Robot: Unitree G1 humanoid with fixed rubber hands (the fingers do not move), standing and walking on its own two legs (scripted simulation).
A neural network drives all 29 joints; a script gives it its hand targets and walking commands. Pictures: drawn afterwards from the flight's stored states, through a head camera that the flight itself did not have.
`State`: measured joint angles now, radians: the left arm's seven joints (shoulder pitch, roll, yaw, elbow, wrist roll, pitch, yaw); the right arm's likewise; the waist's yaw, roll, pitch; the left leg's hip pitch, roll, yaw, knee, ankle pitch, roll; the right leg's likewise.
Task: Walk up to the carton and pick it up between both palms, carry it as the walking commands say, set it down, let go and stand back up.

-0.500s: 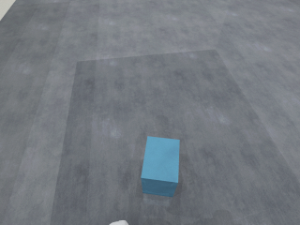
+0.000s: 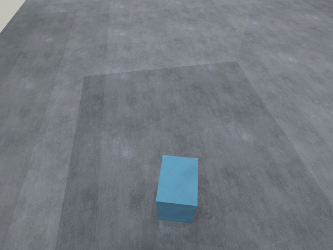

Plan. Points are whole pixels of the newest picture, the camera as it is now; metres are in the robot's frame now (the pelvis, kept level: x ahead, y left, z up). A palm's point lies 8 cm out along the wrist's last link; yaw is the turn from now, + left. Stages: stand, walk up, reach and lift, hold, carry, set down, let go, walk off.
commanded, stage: walk up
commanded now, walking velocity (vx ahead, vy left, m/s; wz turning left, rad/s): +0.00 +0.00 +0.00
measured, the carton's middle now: (177, 190) +0.51 -0.04 -0.62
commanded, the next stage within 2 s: stand in 1.62 s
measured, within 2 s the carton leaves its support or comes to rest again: neither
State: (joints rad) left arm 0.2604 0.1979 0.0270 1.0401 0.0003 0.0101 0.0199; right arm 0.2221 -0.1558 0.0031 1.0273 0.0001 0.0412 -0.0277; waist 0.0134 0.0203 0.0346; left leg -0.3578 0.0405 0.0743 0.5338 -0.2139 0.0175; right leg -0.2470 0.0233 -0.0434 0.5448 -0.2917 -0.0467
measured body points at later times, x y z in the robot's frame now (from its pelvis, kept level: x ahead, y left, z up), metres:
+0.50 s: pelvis +0.01 +0.01 +0.00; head +0.00 +0.02 +0.45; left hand +0.02 +0.26 -0.16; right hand +0.03 -0.21 -0.15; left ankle +0.07 +0.13 -0.73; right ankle +0.01 -0.09 -0.70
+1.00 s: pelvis +0.09 -0.06 +0.01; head +0.08 -0.10 +0.46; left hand +0.02 +0.19 -0.12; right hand +0.13 -0.28 -0.16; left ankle +0.06 +0.10 -0.67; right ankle +0.04 -0.11 -0.73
